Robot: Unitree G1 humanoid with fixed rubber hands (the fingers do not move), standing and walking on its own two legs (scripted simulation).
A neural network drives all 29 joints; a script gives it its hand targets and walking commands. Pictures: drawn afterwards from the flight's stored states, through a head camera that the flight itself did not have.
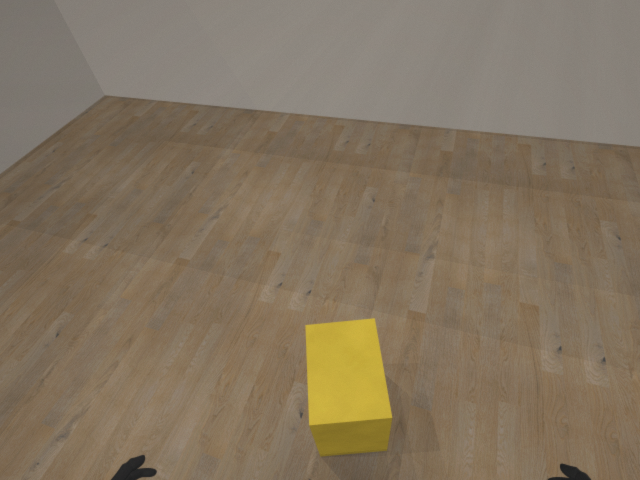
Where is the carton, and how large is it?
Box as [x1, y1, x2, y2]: [305, 318, 391, 456]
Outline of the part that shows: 374,318 305,325 309,425 320,456 386,450 391,422 391,413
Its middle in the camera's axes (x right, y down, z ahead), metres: +0.08 +0.43 +1.08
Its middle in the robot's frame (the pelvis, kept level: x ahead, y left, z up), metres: +0.46 +0.02 -0.62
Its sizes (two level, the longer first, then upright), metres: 0.260 0.193 0.299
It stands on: the floor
